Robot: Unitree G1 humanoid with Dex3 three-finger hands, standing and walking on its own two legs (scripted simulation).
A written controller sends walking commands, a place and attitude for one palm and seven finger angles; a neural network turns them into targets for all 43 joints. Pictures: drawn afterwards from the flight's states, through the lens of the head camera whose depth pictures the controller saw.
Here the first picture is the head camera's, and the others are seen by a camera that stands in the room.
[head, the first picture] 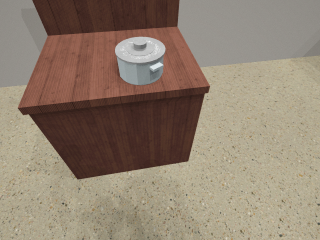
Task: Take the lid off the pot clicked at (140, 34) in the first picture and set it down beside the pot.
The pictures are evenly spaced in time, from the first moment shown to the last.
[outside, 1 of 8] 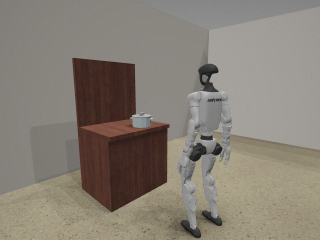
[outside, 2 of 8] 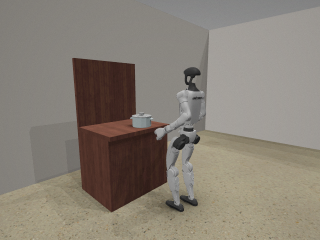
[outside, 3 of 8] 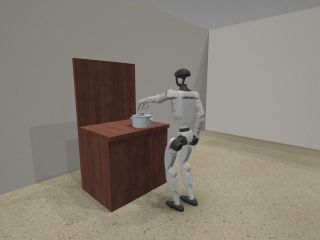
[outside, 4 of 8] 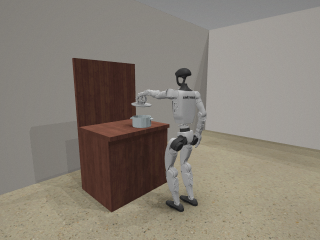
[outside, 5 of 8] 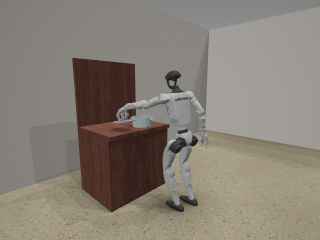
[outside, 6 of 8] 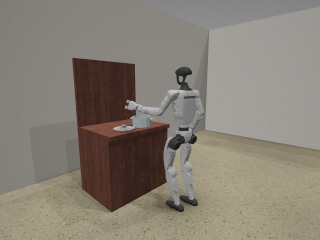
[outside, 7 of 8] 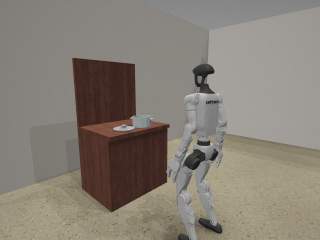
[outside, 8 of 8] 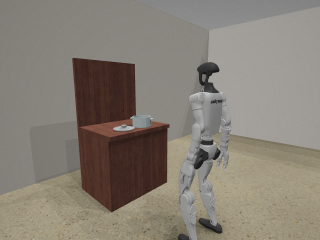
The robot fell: no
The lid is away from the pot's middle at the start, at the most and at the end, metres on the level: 0.01 0.25 0.24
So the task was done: yes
